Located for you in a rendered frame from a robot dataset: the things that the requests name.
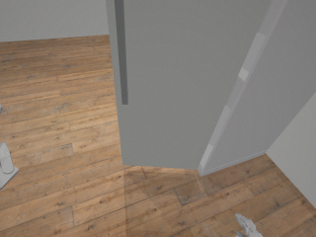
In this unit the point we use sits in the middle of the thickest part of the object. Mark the left robot hand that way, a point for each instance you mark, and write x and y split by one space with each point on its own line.
7 170

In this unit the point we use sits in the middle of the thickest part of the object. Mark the right robot hand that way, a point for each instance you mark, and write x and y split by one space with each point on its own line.
248 227

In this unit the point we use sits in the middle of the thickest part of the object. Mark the fridge door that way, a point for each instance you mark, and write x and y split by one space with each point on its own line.
183 58

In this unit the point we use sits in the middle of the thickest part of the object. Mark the handle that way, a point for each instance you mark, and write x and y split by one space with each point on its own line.
120 23

